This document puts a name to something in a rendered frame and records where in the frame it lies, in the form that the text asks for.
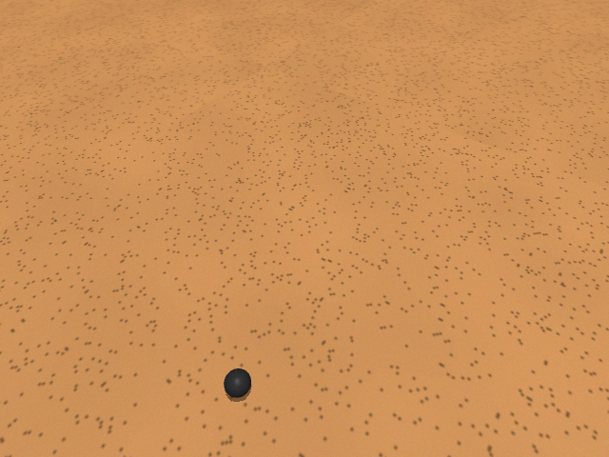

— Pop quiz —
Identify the ball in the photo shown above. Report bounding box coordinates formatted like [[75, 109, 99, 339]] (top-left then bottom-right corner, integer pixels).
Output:
[[224, 368, 251, 398]]

